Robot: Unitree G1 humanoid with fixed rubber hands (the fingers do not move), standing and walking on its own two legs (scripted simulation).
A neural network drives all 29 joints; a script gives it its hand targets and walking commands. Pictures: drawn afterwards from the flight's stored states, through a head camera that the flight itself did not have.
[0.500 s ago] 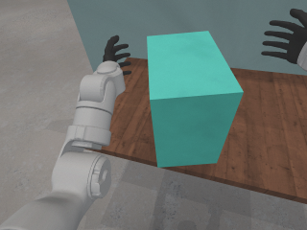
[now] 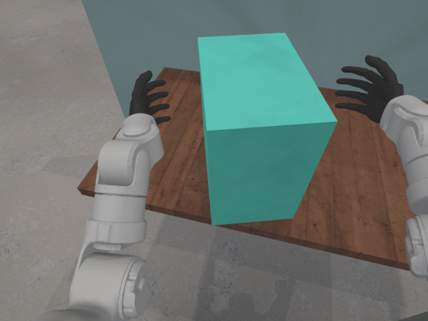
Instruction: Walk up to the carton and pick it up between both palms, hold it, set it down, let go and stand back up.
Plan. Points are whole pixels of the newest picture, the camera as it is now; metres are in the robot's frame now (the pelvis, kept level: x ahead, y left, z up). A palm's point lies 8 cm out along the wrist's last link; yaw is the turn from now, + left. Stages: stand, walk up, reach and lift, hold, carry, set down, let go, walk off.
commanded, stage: set down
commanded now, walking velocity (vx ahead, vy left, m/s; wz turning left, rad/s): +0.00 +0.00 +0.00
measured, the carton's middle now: (247, 131) +0.51 +0.04 +0.07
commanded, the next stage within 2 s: none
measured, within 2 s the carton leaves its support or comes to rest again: neither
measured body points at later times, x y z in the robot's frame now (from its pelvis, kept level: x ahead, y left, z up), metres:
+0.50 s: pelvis +0.01 -0.01 +0.00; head +0.02 -0.01 +0.45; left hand +0.35 +0.19 +0.16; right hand +0.45 -0.23 +0.16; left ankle +0.04 +0.14 -0.74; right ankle +0.03 -0.07 -0.74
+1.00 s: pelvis +0.01 +0.00 +0.00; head +0.01 +0.00 +0.45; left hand +0.32 +0.19 +0.12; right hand +0.40 -0.25 +0.11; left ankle +0.04 +0.14 -0.74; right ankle +0.03 -0.07 -0.74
